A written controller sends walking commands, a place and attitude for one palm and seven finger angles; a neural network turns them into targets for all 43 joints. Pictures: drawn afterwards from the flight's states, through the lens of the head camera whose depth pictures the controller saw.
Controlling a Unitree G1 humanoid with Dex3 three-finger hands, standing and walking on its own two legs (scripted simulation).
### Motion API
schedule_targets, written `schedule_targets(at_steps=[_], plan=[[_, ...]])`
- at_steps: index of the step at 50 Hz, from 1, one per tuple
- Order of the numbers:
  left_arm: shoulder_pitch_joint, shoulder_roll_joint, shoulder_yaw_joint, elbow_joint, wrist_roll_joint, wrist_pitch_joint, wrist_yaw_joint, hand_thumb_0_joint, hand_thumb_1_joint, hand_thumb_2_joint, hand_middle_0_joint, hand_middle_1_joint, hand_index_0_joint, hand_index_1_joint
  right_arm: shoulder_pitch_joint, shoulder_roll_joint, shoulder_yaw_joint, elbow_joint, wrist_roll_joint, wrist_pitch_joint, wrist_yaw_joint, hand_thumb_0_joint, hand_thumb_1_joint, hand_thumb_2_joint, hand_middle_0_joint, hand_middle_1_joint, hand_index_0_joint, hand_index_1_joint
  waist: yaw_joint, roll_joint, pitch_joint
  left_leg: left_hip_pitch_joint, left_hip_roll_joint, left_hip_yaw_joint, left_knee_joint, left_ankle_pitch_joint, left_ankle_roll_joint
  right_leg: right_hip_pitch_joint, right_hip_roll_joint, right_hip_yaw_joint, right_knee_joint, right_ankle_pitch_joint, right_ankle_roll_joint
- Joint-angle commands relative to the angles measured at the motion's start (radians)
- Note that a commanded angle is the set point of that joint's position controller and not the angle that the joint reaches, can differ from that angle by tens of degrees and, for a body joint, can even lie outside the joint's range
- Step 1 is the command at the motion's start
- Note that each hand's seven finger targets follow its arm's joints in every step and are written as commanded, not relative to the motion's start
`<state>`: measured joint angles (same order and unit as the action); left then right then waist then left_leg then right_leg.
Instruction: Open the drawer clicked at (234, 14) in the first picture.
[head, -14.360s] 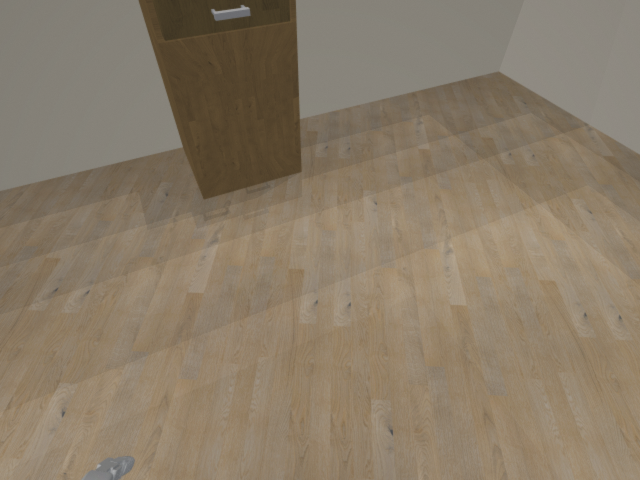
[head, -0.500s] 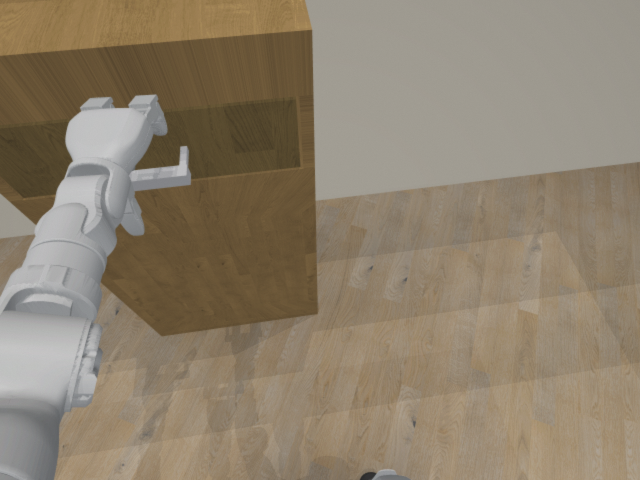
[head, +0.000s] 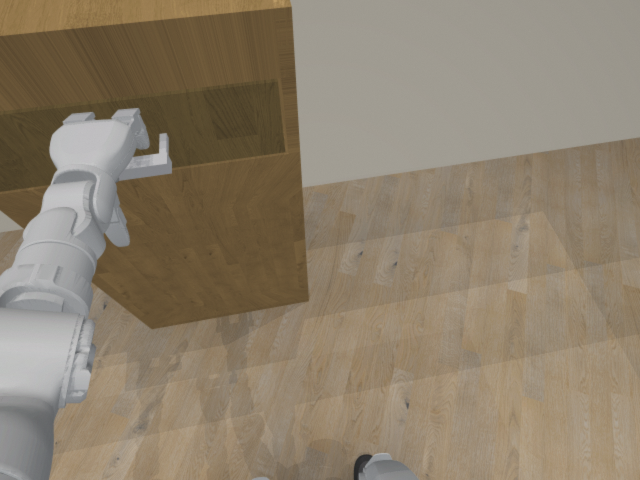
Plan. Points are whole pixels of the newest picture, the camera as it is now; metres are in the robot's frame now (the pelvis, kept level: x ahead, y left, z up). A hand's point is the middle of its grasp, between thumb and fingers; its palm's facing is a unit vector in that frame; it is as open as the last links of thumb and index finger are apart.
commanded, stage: lower the fingers behind the handle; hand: left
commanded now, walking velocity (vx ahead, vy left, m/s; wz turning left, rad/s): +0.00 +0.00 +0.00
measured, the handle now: (126, 157) +0.55 +0.25 +0.03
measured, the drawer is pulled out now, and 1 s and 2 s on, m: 0.00 0.00 0.00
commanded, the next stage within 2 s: close the thumb around the handle in 1.22 s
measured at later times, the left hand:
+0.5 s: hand (119, 181) +0.50 +0.25 +0.04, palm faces -0.10 +0.01 -0.99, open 13.8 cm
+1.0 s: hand (131, 194) +0.50 +0.24 +0.01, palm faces -0.07 -0.01 -1.00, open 13.8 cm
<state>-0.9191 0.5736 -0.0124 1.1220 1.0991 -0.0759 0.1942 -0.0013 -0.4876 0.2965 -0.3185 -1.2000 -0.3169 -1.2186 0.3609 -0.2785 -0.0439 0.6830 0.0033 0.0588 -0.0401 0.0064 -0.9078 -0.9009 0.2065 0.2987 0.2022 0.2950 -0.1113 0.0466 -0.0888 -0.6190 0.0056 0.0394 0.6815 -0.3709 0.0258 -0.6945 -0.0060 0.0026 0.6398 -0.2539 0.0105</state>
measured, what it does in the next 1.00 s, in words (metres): stands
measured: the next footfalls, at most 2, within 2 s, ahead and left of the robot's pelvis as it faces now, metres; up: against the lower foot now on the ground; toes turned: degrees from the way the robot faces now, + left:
none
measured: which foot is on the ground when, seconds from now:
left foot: down 0.00-1.00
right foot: down 0.00-1.00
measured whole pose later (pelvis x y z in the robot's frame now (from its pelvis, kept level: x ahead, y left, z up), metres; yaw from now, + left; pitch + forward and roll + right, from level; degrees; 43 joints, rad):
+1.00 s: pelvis +0.00 +0.01 -0.02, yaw +0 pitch +22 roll -2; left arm -0.91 0.52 0.01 1.17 1.10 0.00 0.33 0.00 -0.49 0.30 -0.32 -1.19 -0.32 -1.20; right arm 0.35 -0.27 -0.04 0.74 -0.03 0.07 0.00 0.01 -0.91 -0.90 0.21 0.30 0.20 0.29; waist -0.14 0.06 -0.13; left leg -0.77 0.01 0.02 0.83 -0.44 0.03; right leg -0.83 0.00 -0.01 0.75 -0.30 0.02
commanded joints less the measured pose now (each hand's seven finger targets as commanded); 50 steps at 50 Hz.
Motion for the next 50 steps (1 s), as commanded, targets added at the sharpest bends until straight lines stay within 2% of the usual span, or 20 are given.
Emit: schedule_targets(at_steps=[1,2,5,8,10,12,14,17,19,22,26,30,32,34,39,43,45,47,48,50], plan=[[-0.497,0.302,0.104,-0.309,0.0,-0.076,0.092,0.0,-0.5,0.3,-0.3,-1.2,-0.3,-1.2,0.146,-0.152,-0.068,-0.045,-0.019,-0.03,-0.014,0.0,-0.9,-0.9,0.2,0.3,0.2,0.3,-0.006,0.05,-0.539,0.203,-0.023,-0.029,-0.009,0.44,0.016,0.274,0.045,-0.011,0.004,0.284,-0.036],[-0.519,0.292,0.096,-0.313,0.002,-0.081,0.11,0.0,-0.5,0.3,-0.3,-1.2,-0.3,-1.2,0.149,-0.153,-0.07,-0.034,-0.024,-0.032,-0.012,0.0,-0.9,-0.9,0.2,0.3,0.2,0.3,-0.019,0.047,-0.531,0.199,-0.021,-0.035,0.002,0.464,0.014,0.253,0.046,-0.017,0.01,0.291,-0.037],[-0.488,0.301,0.125,-0.269,0.008,-0.054,0.172,0.0,-0.5,0.3,-0.3,-1.2,-0.3,-1.2,0.152,-0.156,-0.069,-0.004,-0.032,-0.034,0.003,0.0,-0.9,-0.9,0.2,0.3,0.2,0.3,-0.012,0.071,-0.496,0.18,-0.018,-0.039,0.014,0.487,0.005,0.209,0.048,-0.03,0.028,0.281,-0.038],[-0.451,0.312,0.136,-0.207,0.009,0.009,0.203,0.0,-0.5,0.3,-0.3,-1.2,-0.3,-1.2,0.152,-0.162,-0.067,0.007,-0.035,-0.028,0.018,0.0,-0.9,-0.9,0.2,0.3,0.2,0.3,-0.005,0.064,-0.525,0.153,-0.021,-0.031,0.023,0.512,0.003,0.238,0.047,-0.033,0.041,0.318,-0.036],[-0.407,0.256,0.093,-0.154,0.005,0.059,0.194,0.0,-0.5,0.3,-0.3,-1.2,-0.3,-1.2,0.148,-0.16,-0.066,0.007,-0.028,-0.023,0.027,0.0,-0.9,-0.9,0.2,0.3,0.2,0.3,-0.001,0.066,-0.502,0.146,-0.019,-0.023,0.015,0.513,-0.001,0.241,0.048,-0.038,0.034,0.324,-0.037],[-0.411,0.21,0.047,-0.092,-0.003,0.096,0.168,0.0,-0.5,0.3,-0.3,-1.2,-0.3,-1.2,0.148,-0.166,-0.066,0.011,-0.022,-0.018,0.027,0.0,-0.9,-0.9,0.2,0.3,0.2,0.3,-0.029,0.014,-0.457,0.131,-0.016,-0.018,0.007,0.467,0.004,0.239,0.049,-0.036,0.01,0.314,-0.033],[-0.399,0.276,0.081,-0.097,-0.005,0.105,0.141,0.0,-0.5,0.3,-0.3,-1.2,-0.3,-1.2,0.147,-0.175,-0.062,0.007,-0.015,-0.011,0.019,0.0,-0.9,-0.9,0.2,0.3,0.2,0.3,-0.015,-0.021,-0.469,0.113,-0.019,-0.015,-0.005,0.435,0.01,0.28,0.046,-0.026,0.008,0.322,-0.029],[-0.404,0.233,0.038,-0.069,-0.01,0.099,0.104,0.0,-0.5,0.3,-0.3,-1.2,-0.3,-1.2,0.145,-0.17,-0.056,0.002,-0.01,-0.008,0.008,0.0,-0.9,-0.9,0.2,0.3,0.2,0.3,-0.031,-0.041,-0.417,0.094,-0.021,-0.012,-0.018,0.381,0.016,0.269,0.044,-0.024,-0.011,0.292,-0.029],[-0.379,0.267,0.052,-0.058,-0.007,0.081,0.082,0.0,-0.5,0.3,-0.3,-1.2,-0.3,-1.2,0.137,-0.176,-0.049,-0.005,-0.005,-0.009,-0.002,0.0,-0.9,-0.9,0.2,0.3,0.2,0.3,-0.03,-0.071,-0.371,0.06,-0.02,-0.016,-0.022,0.324,0.019,0.251,0.042,-0.021,-0.009,0.252,-0.027],[-0.4,0.255,0.052,-0.132,-0.009,0.009,0.07,0.0,-0.5,0.3,-0.3,-1.2,-0.3,-1.2,0.14,-0.168,-0.053,-0.018,-0.013,-0.016,-0.009,0.0,-0.9,-0.9,0.2,0.3,0.2,0.3,-0.027,-0.028,-0.415,0.091,-0.021,-0.018,-0.003,0.348,0.02,0.235,0.043,-0.017,0.006,0.254,-0.033],[-0.334,0.258,0.063,-0.096,-0.007,-0.019,0.083,0.0,-0.5,0.3,-0.3,-1.2,-0.3,-1.2,0.146,-0.167,-0.049,-0.025,-0.017,-0.019,-0.008,0.0,-0.9,-0.9,0.2,0.3,0.2,0.3,-0.018,-0.025,-0.382,0.041,-0.021,-0.017,0.018,0.324,0.015,0.188,0.043,-0.023,0.032,0.228,-0.033],[-0.405,0.309,0.115,-0.192,0.01,-0.065,0.142,0.0,-0.5,0.3,-0.3,-1.2,-0.3,-1.2,0.16,-0.165,-0.06,-0.017,-0.032,-0.028,-0.002,0.0,-0.9,-0.9,0.2,0.3,0.2,0.3,-0.016,0.033,-0.49,0.059,-0.02,-0.028,0.067,0.393,0.012,0.173,0.045,-0.021,0.079,0.265,-0.036],[-0.436,0.303,0.126,-0.237,0.012,-0.077,0.176,0.0,-0.5,0.3,-0.3,-1.2,-0.3,-1.2,0.168,-0.162,-0.068,-0.005,-0.042,-0.031,0.005,0.0,-0.9,-0.9,0.2,0.3,0.2,0.3,-0.019,0.059,-0.551,0.091,-0.017,-0.04,0.096,0.475,0.007,0.154,0.047,-0.025,0.103,0.297,-0.037],[-0.425,0.275,0.122,-0.253,0.016,-0.068,0.21,0.0,-0.5,0.3,-0.3,-1.2,-0.3,-1.2,0.174,-0.16,-0.077,0.007,-0.05,-0.034,0.017,0.0,-0.9,-0.9,0.2,0.3,0.2,0.3,-0.015,0.117,-0.609,0.148,-0.01,-0.048,0.123,0.561,-0.003,0.116,0.05,-0.031,0.121,0.305,-0.035],[-0.451,0.219,0.073,-0.161,0.016,0.035,0.24,0.0,-0.5,0.3,-0.3,-1.2,-0.3,-1.2,0.185,-0.169,-0.075,0.034,-0.045,-0.025,0.035,0.0,-0.9,-0.9,0.2,0.3,0.2,0.3,-0.045,0.081,-0.533,0.123,-0.002,-0.059,0.117,0.539,-0.01,0.071,0.055,-0.051,0.112,0.271,-0.033],[-0.457,0.249,0.086,-0.169,0.008,0.078,0.22,0.0,-0.5,0.3,-0.3,-1.2,-0.3,-1.2,0.183,-0.173,-0.07,0.032,-0.042,-0.013,0.036,0.0,-0.9,-0.9,0.2,0.3,0.2,0.3,-0.033,0.099,-0.593,0.164,-0.002,-0.061,0.11,0.594,-0.011,0.118,0.053,-0.047,0.108,0.306,-0.032],[-0.433,0.182,0.039,-0.143,-0.003,0.089,0.198,0.0,-0.5,0.3,-0.3,-1.2,-0.3,-1.2,0.173,-0.164,-0.068,0.026,-0.036,-0.01,0.035,0.0,-0.9,-0.9,0.2,0.3,0.2,0.3,-0.043,0.076,-0.541,0.159,-0.003,-0.054,0.099,0.552,-0.007,0.117,0.055,-0.049,0.086,0.288,-0.03],[-0.426,0.224,0.065,-0.126,-0.009,0.085,0.178,0.0,-0.5,0.3,-0.3,-1.2,-0.3,-1.2,0.166,-0.172,-0.061,0.025,-0.037,-0.007,0.028,0.0,-0.9,-0.9,0.2,0.3,0.2,0.3,-0.045,0.027,-0.498,0.113,-0.005,-0.049,0.082,0.485,0.002,0.147,0.055,-0.042,0.076,0.284,-0.03],[-0.392,0.267,0.093,-0.116,-0.009,0.081,0.168,0.0,-0.5,0.3,-0.3,-1.2,-0.3,-1.2,0.162,-0.174,-0.055,0.019,-0.034,-0.004,0.024,0.0,-0.9,-0.9,0.2,0.3,0.2,0.3,-0.024,0.015,-0.498,0.081,-0.011,-0.043,0.074,0.442,0.007,0.178,0.051,-0.036,0.078,0.279,-0.03],[-0.389,0.252,0.073,-0.123,-0.005,0.064,0.153,0.0,-0.5,0.3,-0.3,-1.2,-0.3,-1.2,0.152,-0.167,-0.051,0.007,-0.031,-0.007,0.015,0.0,-0.9,-0.9,0.2,0.3,0.2,0.3,-0.03,0.007,-0.465,0.054,-0.016,-0.036,0.062,0.396,0.014,0.187,0.049,-0.034,0.071,0.271,-0.032]])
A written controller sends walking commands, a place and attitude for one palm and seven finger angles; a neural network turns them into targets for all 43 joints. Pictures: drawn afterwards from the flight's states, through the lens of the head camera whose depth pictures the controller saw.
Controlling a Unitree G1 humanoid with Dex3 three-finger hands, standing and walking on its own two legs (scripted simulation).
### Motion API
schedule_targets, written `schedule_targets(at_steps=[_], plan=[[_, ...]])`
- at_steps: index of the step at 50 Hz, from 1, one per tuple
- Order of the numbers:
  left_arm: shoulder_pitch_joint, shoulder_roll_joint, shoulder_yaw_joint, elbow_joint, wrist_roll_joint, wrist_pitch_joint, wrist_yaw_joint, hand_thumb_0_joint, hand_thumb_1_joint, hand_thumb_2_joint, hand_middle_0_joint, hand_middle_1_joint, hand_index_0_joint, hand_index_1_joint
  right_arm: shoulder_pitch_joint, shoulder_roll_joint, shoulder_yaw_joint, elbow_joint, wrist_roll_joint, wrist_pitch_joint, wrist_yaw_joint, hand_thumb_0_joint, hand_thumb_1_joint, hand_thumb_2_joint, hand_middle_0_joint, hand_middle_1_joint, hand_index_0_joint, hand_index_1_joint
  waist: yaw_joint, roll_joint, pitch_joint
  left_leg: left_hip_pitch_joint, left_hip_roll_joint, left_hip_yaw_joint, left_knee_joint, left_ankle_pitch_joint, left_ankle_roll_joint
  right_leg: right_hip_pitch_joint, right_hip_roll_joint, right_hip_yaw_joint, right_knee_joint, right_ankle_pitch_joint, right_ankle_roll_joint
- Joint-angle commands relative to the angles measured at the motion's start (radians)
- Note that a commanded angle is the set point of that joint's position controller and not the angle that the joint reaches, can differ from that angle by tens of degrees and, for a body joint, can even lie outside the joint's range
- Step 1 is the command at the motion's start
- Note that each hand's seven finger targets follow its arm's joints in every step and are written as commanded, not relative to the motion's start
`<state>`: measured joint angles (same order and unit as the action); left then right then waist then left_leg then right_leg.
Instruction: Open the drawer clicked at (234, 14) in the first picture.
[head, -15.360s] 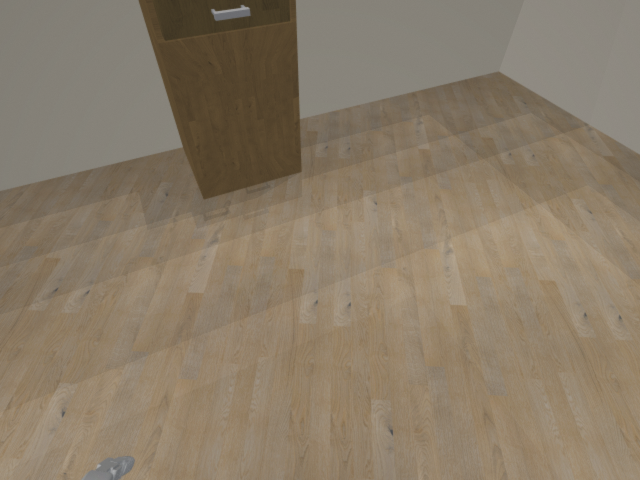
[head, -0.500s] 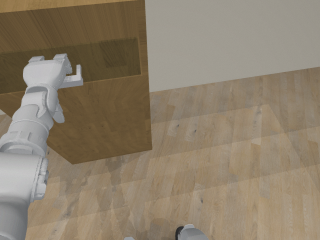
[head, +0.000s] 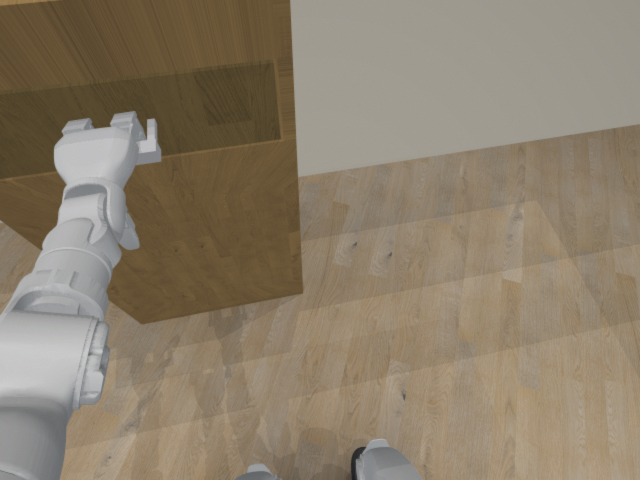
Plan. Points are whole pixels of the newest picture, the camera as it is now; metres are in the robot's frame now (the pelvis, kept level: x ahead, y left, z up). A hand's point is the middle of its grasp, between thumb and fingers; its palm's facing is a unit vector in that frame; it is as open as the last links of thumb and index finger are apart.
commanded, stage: lower the fingers behind the handle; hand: left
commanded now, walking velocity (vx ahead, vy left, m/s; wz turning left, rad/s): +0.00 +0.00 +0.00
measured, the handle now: (112, 144) +0.55 +0.24 +0.05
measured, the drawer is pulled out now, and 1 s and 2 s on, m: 0.00 0.00 0.08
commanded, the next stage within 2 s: close the thumb around the handle in 0.22 s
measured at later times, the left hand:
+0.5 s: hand (116, 185) +0.50 +0.24 +0.02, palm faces -0.05 +0.00 -1.00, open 13.0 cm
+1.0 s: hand (118, 185) +0.50 +0.24 +0.03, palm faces -0.05 +0.00 -1.00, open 5.4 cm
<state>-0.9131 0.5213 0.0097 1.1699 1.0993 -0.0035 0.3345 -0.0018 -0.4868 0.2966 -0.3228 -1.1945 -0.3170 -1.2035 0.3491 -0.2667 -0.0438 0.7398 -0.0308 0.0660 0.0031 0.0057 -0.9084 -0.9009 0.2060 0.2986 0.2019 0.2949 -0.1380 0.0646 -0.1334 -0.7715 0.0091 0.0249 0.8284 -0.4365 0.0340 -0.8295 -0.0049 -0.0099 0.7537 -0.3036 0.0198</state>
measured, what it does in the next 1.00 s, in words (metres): stands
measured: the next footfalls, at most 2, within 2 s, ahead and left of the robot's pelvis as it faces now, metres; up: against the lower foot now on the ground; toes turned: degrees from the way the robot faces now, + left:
none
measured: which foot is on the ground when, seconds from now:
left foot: down 0.00-1.00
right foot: down 0.00-1.00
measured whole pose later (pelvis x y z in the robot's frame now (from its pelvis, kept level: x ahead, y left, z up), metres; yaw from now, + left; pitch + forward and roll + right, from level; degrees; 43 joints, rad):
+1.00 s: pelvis +0.00 -0.01 +0.00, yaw +0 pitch +22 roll -1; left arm -0.88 0.53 0.01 1.13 1.11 -0.04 0.35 0.00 0.75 0.83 -0.40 -1.33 -0.39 -1.34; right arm 0.35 -0.27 -0.05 0.74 -0.03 0.06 0.00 0.01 -0.91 -0.90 0.21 0.30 0.20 0.29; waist -0.12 0.06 -0.13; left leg -0.76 0.01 0.02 0.82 -0.44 0.03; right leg -0.83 0.00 -0.01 0.76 -0.31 0.01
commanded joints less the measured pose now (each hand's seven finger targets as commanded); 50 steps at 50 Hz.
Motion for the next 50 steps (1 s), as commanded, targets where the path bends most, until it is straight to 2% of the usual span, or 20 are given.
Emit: schedule_targets(at_steps=[1,5,8,9,15,16,17,18,19,26,27,30,32,34,37,40,41,45,48,50], plan=[[-0.384,0.317,0.061,-0.174,0.0,-0.019,0.01,0.0,-0.5,0.3,-0.3,-1.2,-0.3,-1.2,0.163,-0.18,-0.051,-0.051,0.005,-0.015,-0.03,0.0,-0.9,-0.9,0.2,0.3,0.2,0.3,0.003,-0.012,-0.412,0.198,-0.019,-0.022,-0.086,0.454,0.005,0.319,0.047,-0.02,-0.041,0.314,-0.042],[-0.344,0.331,0.075,-0.181,0.005,-0.059,0.011,0.0,-0.5,0.3,-0.3,-1.2,-0.3,-1.2,0.159,-0.18,-0.05,-0.061,0.002,-0.019,-0.033,0.0,-0.9,-0.9,0.2,0.3,0.2,0.3,0.014,-0.015,-0.405,0.179,-0.022,-0.019,-0.081,0.429,0.005,0.312,0.046,-0.016,-0.034,0.295,-0.044],[-0.38,0.285,0.047,-0.213,0.005,-0.085,0.029,0.0,-0.5,0.3,-0.3,-1.2,-0.3,-1.2,0.173,-0.173,-0.061,-0.057,-0.002,-0.029,-0.032,0.0,-0.9,-0.9,0.2,0.3,0.2,0.3,-0.002,0.011,-0.439,0.211,-0.018,-0.023,-0.067,0.453,0.004,0.285,0.048,-0.018,-0.029,0.298,-0.043],[-0.381,0.298,0.061,-0.216,0.003,-0.088,0.034,0.0,-0.5,0.3,-0.3,-1.2,-0.3,-1.2,0.173,-0.177,-0.063,-0.052,0.0,-0.031,-0.033,0.0,-0.9,-0.9,0.2,0.3,0.2,0.3,-0.002,0.002,-0.439,0.212,-0.016,-0.026,-0.063,0.447,0.002,0.273,0.048,-0.018,-0.027,0.288,-0.043],[-0.448,0.287,0.043,-0.206,0.011,-0.061,0.067,0.0,-0.5,0.3,-0.3,-1.2,-0.3,-1.2,0.185,-0.18,-0.067,-0.03,-0.004,-0.034,-0.027,0.0,-0.9,-0.9,0.2,0.3,0.2,0.3,-0.017,0.043,-0.47,0.234,-0.016,-0.034,-0.051,0.489,-0.006,0.243,0.048,-0.024,-0.015,0.298,-0.043],[-0.433,0.284,0.046,-0.192,0.01,-0.051,0.068,0.0,-0.5,0.3,-0.3,-1.2,-0.3,-1.2,0.185,-0.18,-0.066,-0.029,-0.003,-0.034,-0.023,0.0,-0.9,-0.9,0.2,0.3,0.2,0.3,-0.01,0.048,-0.468,0.242,-0.016,-0.034,-0.053,0.488,-0.008,0.239,0.05,-0.028,-0.016,0.288,-0.045],[-0.466,0.284,0.044,-0.215,0.011,-0.05,0.07,0.0,-0.444,0.324,-0.304,-1.206,-0.304,-1.206,0.184,-0.181,-0.069,-0.029,-0.005,-0.034,-0.022,0.0,-0.9,-0.9,0.2,0.3,0.2,0.3,-0.019,0.06,-0.479,0.259,-0.014,-0.032,-0.048,0.52,-0.008,0.241,0.05,-0.026,-0.018,0.31,-0.045],[-0.437,0.304,0.063,-0.205,0.011,-0.042,0.07,0.0,-0.388,0.348,-0.308,-1.212,-0.308,-1.212,0.188,-0.183,-0.068,-0.027,-0.005,-0.032,-0.021,0.0,-0.9,-0.9,0.2,0.3,0.2,0.3,-0.006,0.058,-0.5,0.27,-0.013,-0.035,-0.046,0.54,-0.009,0.251,0.049,-0.026,-0.014,0.317,-0.043],[-0.443,0.28,0.043,-0.211,0.008,-0.037,0.067,0.0,-0.332,0.372,-0.312,-1.218,-0.312,-1.218,0.188,-0.18,-0.069,-0.03,-0.005,-0.031,-0.021,0.0,-0.9,-0.9,0.2,0.3,0.2,0.3,-0.012,0.056,-0.511,0.279,-0.013,-0.035,-0.045,0.557,-0.01,0.258,0.051,-0.028,-0.014,0.331,-0.042],[-0.425,0.291,0.043,-0.178,-0.003,-0.021,0.038,0.0,0.06,0.54,-0.34,-1.26,-0.34,-1.26,0.178,-0.182,-0.059,-0.036,0.002,-0.027,-0.026,0.0,-0.9,-0.9,0.2,0.3,0.2,0.3,-0.012,0.01,-0.439,0.224,-0.019,-0.025,-0.067,0.482,0.0,0.293,0.049,-0.022,-0.035,0.323,-0.041],[-0.436,0.311,0.057,-0.191,0.0,-0.029,0.035,0.0,0.116,0.564,-0.344,-1.266,-0.344,-1.266,0.175,-0.184,-0.059,-0.035,0.0,-0.026,-0.029,0.0,-0.9,-0.9,0.2,0.3,0.2,0.3,-0.012,0.005,-0.457,0.224,-0.019,-0.028,-0.064,0.493,0.001,0.303,0.049,-0.018,-0.032,0.337,-0.042],[-0.407,0.27,0.033,-0.209,0.001,-0.041,0.031,0.0,0.284,0.636,-0.356,-1.284,-0.356,-1.284,0.178,-0.176,-0.062,-0.043,-0.001,-0.03,-0.029,0.0,-0.9,-0.9,0.2,0.3,0.2,0.3,-0.005,0.035,-0.471,0.252,-0.017,-0.026,-0.061,0.53,-0.001,0.296,0.049,-0.021,-0.029,0.347,-0.042],[-0.395,0.28,0.046,-0.193,0.0,-0.046,0.028,0.0,0.396,0.684,-0.364,-1.296,-0.364,-1.296,0.178,-0.178,-0.061,-0.038,-0.003,-0.026,-0.029,0.0,-0.9,-0.9,0.2,0.3,0.2,0.3,-0.006,0.021,-0.448,0.238,-0.015,-0.026,-0.06,0.536,-0.001,0.294,0.05,-0.021,-0.028,0.354,-0.043],[-0.372,0.3,0.068,-0.22,-0.002,-0.056,0.031,0.0,0.508,0.732,-0.372,-1.308,-0.372,-1.308,0.181,-0.177,-0.063,-0.043,-0.003,-0.026,-0.029,0.0,-0.9,-0.9,0.2,0.3,0.2,0.3,0.009,0.016,-0.477,0.245,-0.015,-0.025,-0.058,0.56,-0.002,0.313,0.049,-0.019,-0.021,0.37,-0.041],[-0.392,0.261,0.045,-0.256,0.001,-0.067,0.041,0.0,0.676,0.804,-0.384,-1.326,-0.384,-1.326,0.18,-0.171,-0.069,-0.041,-0.005,-0.029,-0.025,0.0,-0.9,-0.9,0.2,0.3,0.2,0.3,0.004,0.046,-0.496,0.279,-0.01,-0.031,-0.05,0.605,-0.006,0.29,0.05,-0.023,-0.018,0.373,-0.043],[-0.359,0.245,0.042,-0.231,0.001,-0.056,0.052,0.0,0.844,0.876,-0.396,-1.344,-0.396,-1.344,0.179,-0.171,-0.071,-0.037,-0.006,-0.026,-0.02,0.0,-0.9,-0.9,0.2,0.3,0.2,0.3,0.002,0.025,-0.466,0.27,-0.01,-0.028,-0.049,0.589,-0.006,0.281,0.052,-0.026,-0.024,0.36,-0.04],[-0.363,0.27,0.059,-0.224,0.002,-0.05,0.056,0.0,0.9,0.9,-0.4,-1.35,-0.4,-1.35,0.179,-0.175,-0.068,-0.034,-0.004,-0.024,-0.02,0.0,-0.9,-0.9,0.2,0.3,0.2,0.3,0.004,0.007,-0.456,0.251,-0.011,-0.028,-0.056,0.565,-0.006,0.291,0.052,-0.026,-0.023,0.357,-0.041],[-0.379,0.297,0.067,-0.203,0.004,-0.031,0.062,0.0,0.9,0.9,-0.4,-1.35,-0.4,-1.35,0.169,-0.178,-0.064,-0.03,-0.002,-0.023,-0.023,0.0,-0.9,-0.9,0.2,0.3,0.2,0.3,0.0,-0.012,-0.446,0.216,-0.019,-0.02,-0.066,0.5,0.001,0.315,0.048,-0.019,-0.029,0.352,-0.04],[-0.369,0.277,0.056,-0.225,0.005,-0.031,0.057,0.0,0.9,0.9,-0.4,-1.35,-0.4,-1.35,0.17,-0.173,-0.067,-0.036,-0.002,-0.024,-0.021,0.0,-0.9,-0.9,0.2,0.3,0.2,0.3,0.013,0.041,-0.49,0.259,-0.017,-0.022,-0.064,0.563,-0.005,0.319,0.046,-0.02,-0.023,0.372,-0.042],[-0.38,0.274,0.049,-0.213,0.002,-0.028,0.052,0.0,0.9,0.9,-0.4,-1.35,-0.4,-1.35,0.169,-0.174,-0.065,-0.035,-0.001,-0.023,-0.022,0.0,-0.9,-0.9,0.2,0.3,0.2,0.3,0.003,0.006,-0.462,0.247,-0.015,-0.022,-0.067,0.544,-0.003,0.314,0.048,-0.022,-0.029,0.365,-0.04]])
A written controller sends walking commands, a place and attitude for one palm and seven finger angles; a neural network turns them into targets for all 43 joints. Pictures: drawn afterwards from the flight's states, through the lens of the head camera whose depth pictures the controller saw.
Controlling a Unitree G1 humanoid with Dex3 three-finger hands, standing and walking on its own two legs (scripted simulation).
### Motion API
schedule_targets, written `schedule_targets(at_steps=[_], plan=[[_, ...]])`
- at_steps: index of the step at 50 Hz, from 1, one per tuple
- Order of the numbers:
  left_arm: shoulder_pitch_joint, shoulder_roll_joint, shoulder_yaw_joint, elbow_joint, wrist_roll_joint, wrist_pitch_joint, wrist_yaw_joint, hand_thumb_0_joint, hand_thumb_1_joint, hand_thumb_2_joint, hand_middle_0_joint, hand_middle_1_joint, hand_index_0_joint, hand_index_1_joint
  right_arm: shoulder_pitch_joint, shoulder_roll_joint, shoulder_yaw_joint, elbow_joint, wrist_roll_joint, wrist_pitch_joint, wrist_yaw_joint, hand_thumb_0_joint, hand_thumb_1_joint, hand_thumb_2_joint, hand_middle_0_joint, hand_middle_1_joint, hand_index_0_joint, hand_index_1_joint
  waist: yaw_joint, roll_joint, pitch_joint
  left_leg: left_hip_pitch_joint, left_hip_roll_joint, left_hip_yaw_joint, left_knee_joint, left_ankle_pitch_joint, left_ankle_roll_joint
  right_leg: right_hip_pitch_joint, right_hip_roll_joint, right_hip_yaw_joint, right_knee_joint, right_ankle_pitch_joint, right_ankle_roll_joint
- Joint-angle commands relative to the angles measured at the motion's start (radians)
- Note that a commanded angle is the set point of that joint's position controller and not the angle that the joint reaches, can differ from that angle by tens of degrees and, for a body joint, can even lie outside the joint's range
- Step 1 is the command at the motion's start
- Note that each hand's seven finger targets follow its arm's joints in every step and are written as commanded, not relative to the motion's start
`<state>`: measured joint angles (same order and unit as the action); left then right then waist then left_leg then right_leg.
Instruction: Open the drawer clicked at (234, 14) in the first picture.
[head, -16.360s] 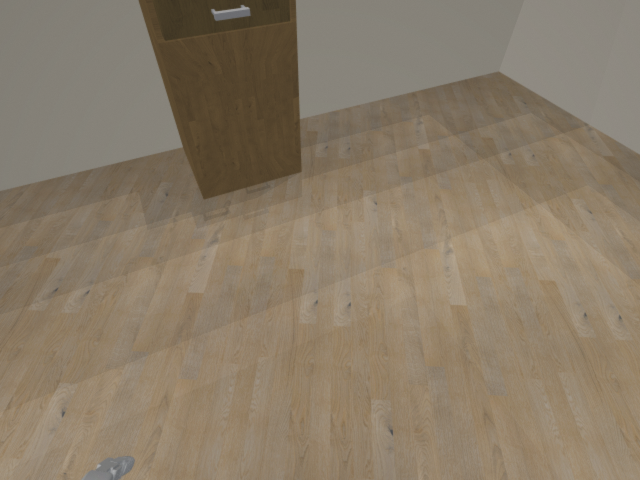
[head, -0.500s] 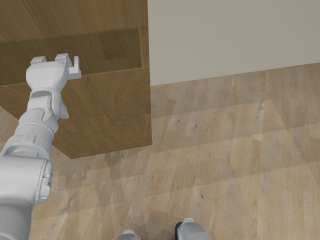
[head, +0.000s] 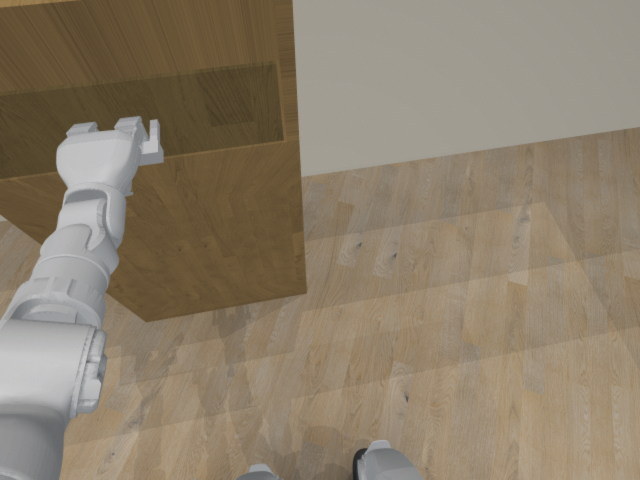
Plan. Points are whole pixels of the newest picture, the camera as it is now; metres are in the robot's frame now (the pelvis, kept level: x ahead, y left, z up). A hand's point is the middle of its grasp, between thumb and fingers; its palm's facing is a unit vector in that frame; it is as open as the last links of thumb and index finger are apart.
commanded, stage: close the thumb around the handle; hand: left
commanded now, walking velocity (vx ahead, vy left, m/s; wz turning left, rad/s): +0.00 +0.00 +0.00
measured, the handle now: (115, 145) +0.55 +0.24 +0.05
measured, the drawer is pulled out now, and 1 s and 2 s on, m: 0.00 0.08 0.19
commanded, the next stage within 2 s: pull the drawer open in 0.02 s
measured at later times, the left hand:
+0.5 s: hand (119, 201) +0.47 +0.24 +0.03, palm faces -0.03 -0.01 -1.00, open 5.5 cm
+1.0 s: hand (117, 241) +0.41 +0.23 +0.03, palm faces -0.02 +0.00 -1.00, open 5.5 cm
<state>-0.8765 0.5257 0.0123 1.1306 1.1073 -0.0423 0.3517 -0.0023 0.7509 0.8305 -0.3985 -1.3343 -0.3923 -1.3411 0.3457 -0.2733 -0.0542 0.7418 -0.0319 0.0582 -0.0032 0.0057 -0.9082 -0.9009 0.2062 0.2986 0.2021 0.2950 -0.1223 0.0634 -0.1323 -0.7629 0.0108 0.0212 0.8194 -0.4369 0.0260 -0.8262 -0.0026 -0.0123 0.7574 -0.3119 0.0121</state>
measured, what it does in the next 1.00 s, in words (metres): stands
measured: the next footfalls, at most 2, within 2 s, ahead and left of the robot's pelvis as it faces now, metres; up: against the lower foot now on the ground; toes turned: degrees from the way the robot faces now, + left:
none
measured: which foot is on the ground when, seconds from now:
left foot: down 0.00-1.00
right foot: down 0.00-1.00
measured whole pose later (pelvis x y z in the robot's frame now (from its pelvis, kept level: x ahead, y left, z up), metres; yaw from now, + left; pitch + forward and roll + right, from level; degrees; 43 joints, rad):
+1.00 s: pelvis +0.01 -0.01 +0.01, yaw +0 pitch +15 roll -1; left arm -0.50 0.38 -0.07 0.77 1.08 0.02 0.37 0.00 0.76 0.83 -0.36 -1.35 -0.36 -1.35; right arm 0.25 -0.26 -0.07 0.68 0.00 0.07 -0.01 0.01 -0.91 -0.90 0.20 0.30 0.20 0.29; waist -0.02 0.06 -0.12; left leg -0.56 0.00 0.02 0.71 -0.41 0.02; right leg -0.64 -0.01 -0.01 0.69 -0.31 0.00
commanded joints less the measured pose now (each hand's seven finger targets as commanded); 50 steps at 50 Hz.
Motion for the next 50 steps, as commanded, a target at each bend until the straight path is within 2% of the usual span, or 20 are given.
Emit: schedule_targets(at_steps=[1,2,4,6,8,11,14,15,23,24,27,28,29,32,35,36,41,45,48,50], plan=[[-0.418,0.264,0.041,-0.181,-0.009,0.008,0.032,0.0,0.9,0.9,-0.4,-1.35,-0.4,-1.35,0.17,-0.168,-0.055,-0.043,0.001,-0.017,-0.016,0.0,-0.9,-0.9,0.2,0.3,0.2,0.3,-0.016,0.017,-0.46,0.238,-0.02,-0.014,-0.057,0.525,0.006,0.31,0.046,-0.016,-0.038,0.367,-0.032],[-0.434,0.288,0.06,-0.179,-0.01,0.005,0.032,0.0,0.9,0.9,-0.4,-1.35,-0.4,-1.35,0.171,-0.171,-0.054,-0.038,0.0,-0.015,-0.018,0.0,-0.9,-0.9,0.2,0.3,0.2,0.3,-0.016,0.002,-0.468,0.228,-0.02,-0.016,-0.057,0.524,0.007,0.324,0.045,-0.015,-0.035,0.374,-0.033],[-0.43,0.27,0.04,-0.163,-0.007,0.008,0.031,0.0,0.9,0.9,-0.4,-1.35,-0.4,-1.35,0.171,-0.17,-0.053,-0.04,0.002,-0.017,-0.021,0.0,-0.9,-0.9,0.2,0.3,0.2,0.3,-0.025,-0.006,-0.443,0.221,-0.02,-0.016,-0.062,0.501,0.009,0.31,0.044,-0.017,-0.04,0.36,-0.031],[-0.414,0.296,0.057,-0.144,-0.005,0.013,0.029,0.0,0.9,0.9,-0.4,-1.35,-0.4,-1.35,0.168,-0.174,-0.051,-0.038,0.003,-0.017,-0.022,0.0,-0.9,-0.9,0.2,0.3,0.2,0.3,-0.016,-0.007,-0.433,0.205,-0.022,-0.012,-0.064,0.485,0.009,0.314,0.043,-0.015,-0.039,0.355,-0.032],[-0.379,0.287,0.06,-0.163,-0.009,0.006,0.026,0.0,0.9,0.9,-0.4,-1.35,-0.4,-1.35,0.169,-0.168,-0.052,-0.045,0.002,-0.016,-0.02,0.0,-0.9,-0.9,0.2,0.3,0.2,0.3,0.004,0.014,-0.479,0.225,-0.023,-0.011,-0.064,0.519,0.008,0.339,0.042,-0.013,-0.033,0.376,-0.033],[-0.332,0.232,0.031,-0.189,-0.013,0.003,0.02,0.0,0.9,0.9,-0.4,-1.35,-0.4,-1.35,0.159,-0.163,-0.056,-0.057,0.004,-0.016,-0.018,0.0,-0.9,-0.9,0.2,0.3,0.2,0.3,0.011,0.031,-0.476,0.258,-0.016,-0.013,-0.067,0.559,0.003,0.324,0.045,-0.019,-0.036,0.373,-0.035],[-0.249,0.207,0.037,-0.228,-0.025,-0.005,0.016,0.0,0.9,0.9,-0.4,-1.35,-0.4,-1.35,0.154,-0.158,-0.061,-0.066,0.006,-0.015,-0.012,0.0,-0.9,-0.9,0.2,0.3,0.2,0.3,0.036,0.031,-0.492,0.291,-0.009,-0.014,-0.066,0.631,0.001,0.342,0.047,-0.021,-0.036,0.401,-0.035],[-0.223,0.207,0.042,-0.228,-0.025,-0.002,0.016,0.0,0.9,0.9,-0.4,-1.35,-0.4,-1.35,0.147,-0.159,-0.061,-0.069,0.007,-0.013,-0.012,0.0,-0.9,-0.9,0.2,0.3,0.2,0.3,0.037,0.003,-0.478,0.284,-0.007,-0.015,-0.068,0.622,0.002,0.344,0.048,-0.023,-0.039,0.395,-0.034],[-0.141,0.115,-0.003,-0.311,-0.026,0.011,0.034,0.0,0.9,0.9,-0.4,-1.35,-0.4,-1.35,0.115,-0.148,-0.071,-0.078,0.015,-0.012,-0.006,0.0,-0.9,-0.9,0.2,0.3,0.2,0.3,0.043,-0.015,-0.407,0.311,-0.001,-0.016,-0.095,0.644,0.001,0.344,0.048,-0.03,-0.06,0.389,-0.037],[-0.145,0.144,0.019,-0.329,-0.023,0.012,0.038,0.0,0.9,0.9,-0.4,-1.35,-0.4,-1.35,0.113,-0.151,-0.072,-0.075,0.017,-0.011,-0.007,0.0,-0.9,-0.9,0.2,0.3,0.2,0.3,0.048,-0.025,-0.415,0.317,-0.001,-0.019,-0.097,0.644,-0.001,0.352,0.049,-0.028,-0.058,0.392,-0.038],[-0.119,0.115,0.003,-0.385,-0.024,0.021,0.043,0.0,0.9,0.9,-0.4,-1.35,-0.4,-1.35,0.093,-0.144,-0.072,-0.092,0.019,-0.008,-0.004,0.0,-0.9,-0.9,0.2,0.3,0.2,0.3,0.059,0.007,-0.438,0.35,-0.004,-0.018,-0.099,0.681,-0.004,0.371,0.048,-0.027,-0.061,0.405,-0.042],[-0.096,0.079,-0.022,-0.369,-0.023,0.027,0.044,0.0,0.9,0.9,-0.4,-1.35,-0.4,-1.35,0.089,-0.136,-0.073,-0.09,0.019,-0.01,-0.004,0.0,-0.9,-0.9,0.2,0.3,0.2,0.3,0.053,0.001,-0.417,0.356,-0.002,-0.015,-0.1,0.69,-0.001,0.364,0.047,-0.03,-0.064,0.41,-0.04],[-0.089,0.109,0.009,-0.382,-0.023,0.028,0.047,0.0,0.9,0.9,-0.4,-1.35,-0.4,-1.35,0.089,-0.139,-0.073,-0.086,0.02,-0.009,-0.004,0.0,-0.9,-0.9,0.2,0.3,0.2,0.3,0.06,-0.025,-0.416,0.35,-0.001,-0.018,-0.104,0.688,-0.003,0.377,0.047,-0.031,-0.063,0.418,-0.039],[-0.072,0.056,-0.028,-0.422,-0.026,0.035,0.048,0.0,0.9,0.9,-0.4,-1.35,-0.4,-1.35,0.064,-0.132,-0.072,-0.105,0.023,-0.01,-0.004,0.0,-0.9,-0.9,0.2,0.3,0.2,0.3,0.058,-0.031,-0.399,0.355,-0.004,-0.017,-0.11,0.679,0.001,0.385,0.047,-0.031,-0.072,0.413,-0.041],[-0.005,0.079,-0.007,-0.439,-0.02,0.044,0.052,0.0,0.9,0.9,-0.4,-1.35,-0.4,-1.35,0.041,-0.129,-0.066,-0.118,0.027,-0.009,-0.006,0.0,-0.9,-0.9,0.2,0.3,0.2,0.3,0.08,-0.022,-0.392,0.353,-0.009,-0.014,-0.121,0.67,0.0,0.406,0.045,-0.029,-0.071,0.413,-0.043],[-0.018,0.039,-0.041,-0.461,-0.023,0.046,0.052,0.0,0.9,0.9,-0.4,-1.35,-0.4,-1.35,0.034,-0.124,-0.066,-0.122,0.028,-0.011,-0.006,0.0,-0.9,-0.9,0.2,0.3,0.2,0.3,0.069,-0.022,-0.392,0.364,-0.01,-0.012,-0.12,0.665,0.001,0.403,0.045,-0.031,-0.075,0.415,-0.042],[0.003,0.038,-0.044,-0.469,-0.017,0.058,0.056,0.0,0.9,0.9,-0.4,-1.35,-0.4,-1.35,0.001,-0.122,-0.06,-0.13,0.031,-0.013,-0.014,0.0,-0.9,-0.9,0.2,0.3,0.2,0.3,0.072,-0.038,-0.341,0.349,-0.016,-0.009,-0.139,0.595,0.0,0.407,0.042,-0.031,-0.086,0.382,-0.044],[0.048,0.063,-0.017,-0.491,-0.019,0.065,0.06,0.0,0.9,0.9,-0.4,-1.35,-0.4,-1.35,-0.018,-0.12,-0.058,-0.136,0.031,-0.016,-0.019,0.0,-0.9,-0.9,0.2,0.3,0.2,0.3,0.089,-0.05,-0.361,0.352,-0.022,0.001,-0.145,0.583,0.002,0.449,0.039,-0.025,-0.089,0.404,-0.045],[0.12,0.036,-0.027,-0.559,-0.031,0.064,0.055,0.0,0.9,0.9,-0.4,-1.35,-0.4,-1.35,-0.036,-0.113,-0.06,-0.154,0.032,-0.021,-0.018,0.0,-0.9,-0.9,0.2,0.3,0.2,0.3,0.106,-0.024,-0.393,0.377,-0.022,0.0,-0.147,0.633,0.001,0.478,0.037,-0.023,-0.089,0.432,-0.046],[0.171,0.045,-0.016,-0.564,-0.034,0.069,0.052,0.0,0.9,0.9,-0.4,-1.35,-0.4,-1.35,-0.054,-0.114,-0.055,-0.16,0.035,-0.019,-0.022,0.0,-0.9,-0.9,0.2,0.3,0.2,0.3,0.112,-0.051,-0.368,0.358,-0.025,0.006,-0.155,0.599,0.002,0.491,0.037,-0.02,-0.096,0.432,-0.044]])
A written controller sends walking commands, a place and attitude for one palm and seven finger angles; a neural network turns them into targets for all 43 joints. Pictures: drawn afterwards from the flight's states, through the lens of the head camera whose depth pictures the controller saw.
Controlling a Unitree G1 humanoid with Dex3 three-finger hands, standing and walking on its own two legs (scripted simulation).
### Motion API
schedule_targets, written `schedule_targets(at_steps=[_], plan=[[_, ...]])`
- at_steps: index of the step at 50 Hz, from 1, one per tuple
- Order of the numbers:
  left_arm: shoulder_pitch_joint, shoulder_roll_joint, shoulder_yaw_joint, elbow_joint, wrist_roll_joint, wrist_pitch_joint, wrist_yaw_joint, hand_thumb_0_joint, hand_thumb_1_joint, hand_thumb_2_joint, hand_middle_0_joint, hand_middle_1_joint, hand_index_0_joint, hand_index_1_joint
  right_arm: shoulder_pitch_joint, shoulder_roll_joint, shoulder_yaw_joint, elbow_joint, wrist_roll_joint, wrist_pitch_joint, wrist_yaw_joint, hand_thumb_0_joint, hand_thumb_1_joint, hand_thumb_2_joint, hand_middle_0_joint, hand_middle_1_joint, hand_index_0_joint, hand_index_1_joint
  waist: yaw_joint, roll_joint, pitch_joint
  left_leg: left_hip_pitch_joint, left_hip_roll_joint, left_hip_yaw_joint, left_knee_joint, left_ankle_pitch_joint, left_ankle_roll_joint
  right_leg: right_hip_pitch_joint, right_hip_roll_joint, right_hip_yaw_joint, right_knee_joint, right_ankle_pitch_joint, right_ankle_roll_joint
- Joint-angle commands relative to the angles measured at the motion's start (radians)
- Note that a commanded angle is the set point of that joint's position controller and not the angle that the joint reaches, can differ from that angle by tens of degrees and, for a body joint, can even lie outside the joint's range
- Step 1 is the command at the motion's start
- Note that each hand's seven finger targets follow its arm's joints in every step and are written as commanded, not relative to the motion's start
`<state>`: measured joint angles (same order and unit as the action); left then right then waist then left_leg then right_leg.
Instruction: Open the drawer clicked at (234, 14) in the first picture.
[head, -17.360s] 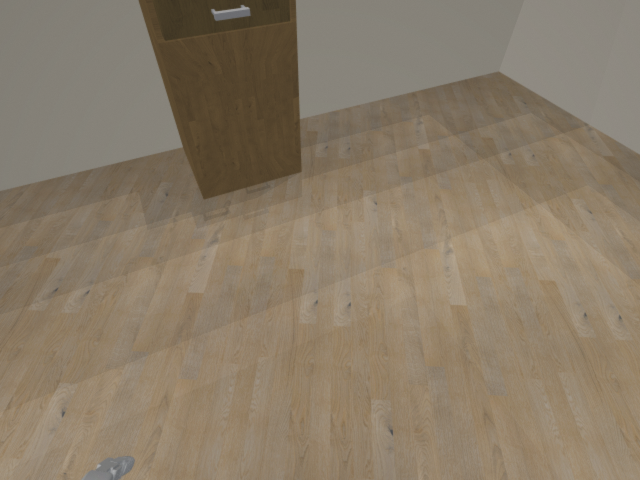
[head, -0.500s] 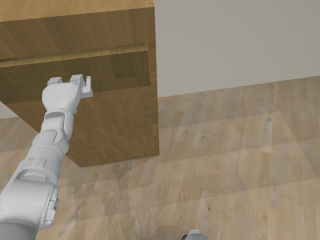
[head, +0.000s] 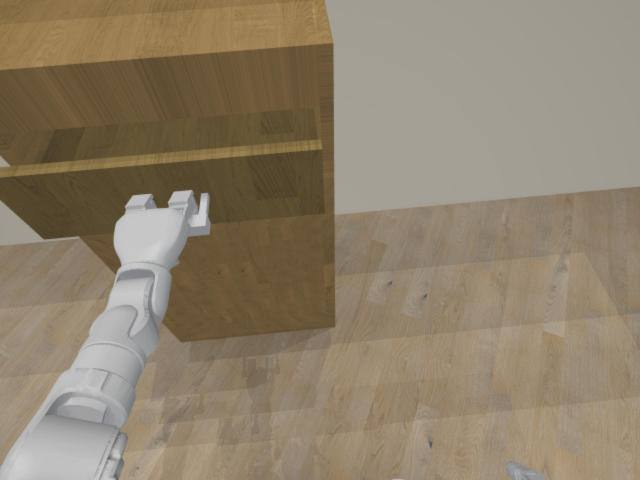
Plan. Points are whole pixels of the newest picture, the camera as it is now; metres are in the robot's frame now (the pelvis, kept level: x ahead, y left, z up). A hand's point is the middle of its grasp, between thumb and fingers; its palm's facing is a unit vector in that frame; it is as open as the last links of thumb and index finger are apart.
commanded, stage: pull the drawer open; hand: left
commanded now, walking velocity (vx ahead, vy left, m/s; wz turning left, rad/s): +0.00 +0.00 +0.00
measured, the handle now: (167, 215) +0.46 +0.24 +0.04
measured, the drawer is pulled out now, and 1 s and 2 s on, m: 0.08 0.19 0.30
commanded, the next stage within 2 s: none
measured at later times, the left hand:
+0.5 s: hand (163, 293) +0.35 +0.22 +0.01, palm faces +0.00 -0.02 -1.00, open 5.5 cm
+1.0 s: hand (158, 330) +0.30 +0.22 +0.01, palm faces +0.01 -0.04 -1.00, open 5.4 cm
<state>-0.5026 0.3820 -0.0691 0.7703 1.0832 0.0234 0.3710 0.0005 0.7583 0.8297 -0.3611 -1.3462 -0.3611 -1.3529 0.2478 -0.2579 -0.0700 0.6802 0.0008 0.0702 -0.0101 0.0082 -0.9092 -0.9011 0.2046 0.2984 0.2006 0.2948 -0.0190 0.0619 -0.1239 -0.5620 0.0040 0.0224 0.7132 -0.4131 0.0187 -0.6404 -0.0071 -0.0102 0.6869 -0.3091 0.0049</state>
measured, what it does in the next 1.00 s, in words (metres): stands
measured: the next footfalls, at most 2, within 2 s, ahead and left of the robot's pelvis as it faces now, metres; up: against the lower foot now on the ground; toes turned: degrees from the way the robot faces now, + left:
none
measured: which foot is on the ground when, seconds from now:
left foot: down 0.00-1.00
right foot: down 0.00-1.00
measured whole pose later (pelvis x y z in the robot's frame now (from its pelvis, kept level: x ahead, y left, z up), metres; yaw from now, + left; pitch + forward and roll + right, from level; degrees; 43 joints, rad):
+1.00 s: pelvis -0.01 -0.01 +0.01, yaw -1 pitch +8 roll +1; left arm -0.05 0.33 -0.11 0.33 1.08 0.07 0.37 0.01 0.76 0.82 -0.33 -1.35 -0.41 -1.35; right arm 0.13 -0.24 -0.04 0.67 0.00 0.03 -0.05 0.01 -0.91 -0.90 0.20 0.30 0.20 0.29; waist 0.04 0.05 -0.08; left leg -0.40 0.01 0.04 0.64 -0.39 0.00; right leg -0.50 0.00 0.00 0.66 -0.31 -0.01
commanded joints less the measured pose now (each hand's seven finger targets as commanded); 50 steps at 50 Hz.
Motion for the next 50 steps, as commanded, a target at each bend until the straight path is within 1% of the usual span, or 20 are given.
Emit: schedule_targets(at_steps=[1,4,6,9,15,19,21,24,25,29,31,36,37,38,39,41,43,45,47,50], plan=[[-0.212,0.171,0.05,-0.225,-0.015,0.002,0.032,0.0,0.9,0.9,-0.4,-1.35,-0.4,-1.35,0.038,-0.128,-0.038,-0.102,0.004,-0.034,-0.016,0.0,-0.9,-0.9,0.2,0.3,0.2,0.3,0.002,-0.055,-0.354,0.155,-0.018,0.004,-0.054,0.562,0.01,0.301,0.041,-0.025,-0.03,0.423,-0.037],[-0.159,0.211,0.091,-0.255,-0.01,0.0,0.036,0.0,0.9,0.9,-0.4,-1.35,-0.4,-1.35,0.017,-0.13,-0.038,-0.106,0.004,-0.039,-0.022,0.0,-0.9,-0.9,0.2,0.3,0.2,0.3,0.019,-0.056,-0.343,0.152,-0.02,0.007,-0.067,0.535,0.011,0.316,0.041,-0.02,-0.035,0.407,-0.038],[-0.113,0.17,0.063,-0.288,-0.013,0.006,0.037,0.0,0.9,0.9,-0.4,-1.35,-0.4,-1.35,0.007,-0.123,-0.036,-0.117,0.007,-0.043,-0.021,0.0,-0.9,-0.9,0.2,0.3,0.2,0.3,0.021,-0.048,-0.338,0.164,-0.021,0.007,-0.071,0.551,0.009,0.321,0.041,-0.022,-0.038,0.416,-0.04],[-0.112,0.199,0.09,-0.299,-0.009,0.011,0.043,0.0,0.9,0.9,-0.4,-1.35,-0.4,-1.35,-0.003,-0.128,-0.037,-0.107,0.006,-0.048,-0.026,0.0,-0.9,-0.9,0.2,0.3,0.2,0.3,0.019,-0.073,-0.316,0.159,-0.02,0.008,-0.079,0.514,0.008,0.319,0.041,-0.022,-0.043,0.392,-0.039],[-0.056,0.178,0.077,-0.357,-0.011,0.022,0.05,0.0,0.9,0.9,-0.4,-1.35,-0.4,-1.35,-0.036,-0.121,-0.03,-0.116,0.007,-0.061,-0.033,0.0,-0.9,-0.9,0.2,0.3,0.2,0.3,0.034,-0.049,-0.314,0.171,-0.026,0.012,-0.094,0.486,0.005,0.333,0.039,-0.019,-0.05,0.374,-0.042],[-0.016,0.186,0.092,-0.365,-0.014,0.031,0.045,0.0,0.9,0.9,-0.4,-1.35,-0.4,-1.35,-0.055,-0.12,-0.029,-0.118,0.007,-0.065,-0.039,0.0,-0.9,-0.9,0.2,0.3,0.2,0.3,0.039,-0.075,-0.294,0.163,-0.029,0.015,-0.101,0.461,0.005,0.345,0.038,-0.016,-0.055,0.371,-0.041],[0.028,0.157,0.073,-0.378,-0.021,0.035,0.043,0.0,0.9,0.9,-0.4,-1.35,-0.4,-1.35,-0.068,-0.114,-0.026,-0.125,0.008,-0.071,-0.038,0.0,-0.9,-0.9,0.2,0.3,0.2,0.3,0.046,-0.07,-0.282,0.165,-0.032,0.019,-0.109,0.445,0.005,0.352,0.037,-0.016,-0.062,0.364,-0.041],[0.04,0.188,0.098,-0.394,-0.018,0.036,0.041,0.0,0.9,0.9,-0.4,-1.35,-0.4,-1.35,-0.084,-0.115,-0.021,-0.129,0.007,-0.073,-0.045,0.0,-0.9,-0.9,0.2,0.3,0.2,0.3,0.053,-0.079,-0.28,0.154,-0.035,0.02,-0.116,0.416,0.005,0.367,0.035,-0.012,-0.064,0.351,-0.04],[0.035,0.182,0.092,-0.406,-0.016,0.034,0.041,0.0,0.9,0.9,-0.4,-1.35,-0.4,-1.35,-0.087,-0.114,-0.021,-0.128,0.008,-0.074,-0.046,0.0,-0.9,-0.9,0.2,0.3,0.2,0.3,0.047,-0.077,-0.271,0.158,-0.034,0.019,-0.114,0.422,0.004,0.359,0.036,-0.012,-0.063,0.354,-0.041],[0.155,0.163,0.095,-0.479,-0.02,0.036,0.041,0.0,0.9,0.9,-0.4,-1.35,-0.4,-1.35,-0.108,-0.107,-0.023,-0.144,0.005,-0.08,-0.042,0.0,-0.9,-0.9,0.2,0.3,0.2,0.3,0.073,-0.051,-0.301,0.192,-0.032,0.022,-0.111,0.493,0.002,0.384,0.036,-0.009,-0.058,0.4,-0.043],[0.179,0.14,0.078,-0.504,-0.029,0.041,0.038,0.0,0.9,0.9,-0.4,-1.35,-0.4,-1.35,-0.116,-0.107,-0.02,-0.146,0.006,-0.083,-0.038,0.0,-0.9,-0.9,0.2,0.3,0.2,0.3,0.064,-0.068,-0.269,0.191,-0.029,0.019,-0.114,0.488,-0.001,0.372,0.036,-0.015,-0.062,0.395,-0.041],[0.265,0.151,0.102,-0.553,-0.028,0.051,0.042,0.0,0.9,0.9,-0.4,-1.35,-0.4,-1.35,-0.143,-0.104,-0.013,-0.157,0.004,-0.088,-0.038,0.0,-0.9,-0.9,0.2,0.3,0.2,0.3,0.075,-0.093,-0.238,0.175,-0.034,0.022,-0.123,0.443,0.0,0.386,0.035,-0.01,-0.068,0.383,-0.04],[0.257,0.171,0.118,-0.569,-0.024,0.052,0.045,0.0,0.9,0.9,-0.4,-1.35,-0.4,-1.35,-0.154,-0.108,-0.013,-0.156,0.004,-0.087,-0.039,0.0,-0.9,-0.9,0.2,0.3,0.2,0.3,0.076,-0.082,-0.238,0.177,-0.033,0.019,-0.127,0.44,-0.003,0.385,0.036,-0.009,-0.07,0.366,-0.042],[0.257,0.144,0.091,-0.573,-0.023,0.055,0.045,0.0,0.9,0.9,-0.4,-1.35,-0.4,-1.35,-0.156,-0.103,-0.011,-0.157,0.003,-0.088,-0.039,0.0,-0.9,-0.9,0.2,0.3,0.2,0.3,0.073,-0.059,-0.22,0.183,-0.035,0.023,-0.128,0.424,-0.002,0.372,0.034,-0.009,-0.073,0.356,-0.042],[0.269,0.165,0.112,-0.57,-0.019,0.058,0.047,0.0,0.9,0.9,-0.4,-1.35,-0.4,-1.35,-0.158,-0.101,-0.01,-0.153,0.003,-0.089,-0.04,0.0,-0.9,-0.9,0.2,0.3,0.2,0.3,0.078,-0.071,-0.217,0.182,-0.034,0.021,-0.129,0.418,-0.003,0.369,0.037,-0.009,-0.072,0.343,-0.043],[0.264,0.148,0.091,-0.576,-0.015,0.066,0.047,0.0,0.9,0.9,-0.4,-1.35,-0.4,-1.35,-0.164,-0.099,-0.008,-0.151,0.002,-0.091,-0.041,0.0,-0.9,-0.9,0.2,0.3,0.2,0.3,0.073,-0.064,-0.207,0.185,-0.035,0.023,-0.13,0.402,-0.004,0.36,0.036,-0.011,-0.075,0.333,-0.043],[0.262,0.163,0.103,-0.584,-0.011,0.069,0.047,0.0,0.9,0.9,-0.4,-1.35,-0.4,-1.35,-0.171,-0.098,-0.006,-0.15,0.001,-0.09,-0.044,0.0,-0.9,-0.9,0.2,0.3,0.2,0.3,0.076,-0.067,-0.205,0.186,-0.037,0.022,-0.134,0.385,-0.005,0.362,0.036,-0.008,-0.078,0.314,-0.043],[0.278,0.136,0.075,-0.596,-0.016,0.074,0.042,0.0,0.9,0.9,-0.4,-1.35,-0.4,-1.35,-0.181,-0.094,-0.002,-0.153,0.002,-0.091,-0.045,0.0,-0.9,-0.9,0.2,0.3,0.2,0.3,0.077,-0.061,-0.209,0.191,-0.04,0.024,-0.133,0.387,-0.004,0.367,0.036,-0.007,-0.079,0.322,-0.043],[0.314,0.163,0.109,-0.601,-0.018,0.077,0.038,0.0,0.9,0.9,-0.4,-1.35,-0.4,-1.35,-0.189,-0.097,-0.004,-0.153,0.001,-0.09,-0.048,0.0,-0.9,-0.9,0.2,0.3,0.2,0.3,0.091,-0.064,-0.226,0.194,-0.04,0.025,-0.133,0.407,-0.006,0.392,0.036,-0.001,-0.08,0.346,-0.044],[0.36,0.126,0.079,-0.622,-0.026,0.08,0.027,0.0,0.9,0.9,-0.4,-1.35,-0.4,-1.35,-0.199,-0.088,0.001,-0.162,0.001,-0.092,-0.047,0.0,-0.9,-0.9,0.2,0.3,0.2,0.3,0.092,-0.075,-0.211,0.192,-0.04,0.026,-0.135,0.395,-0.005,0.391,0.034,-0.003,-0.08,0.344,-0.041]])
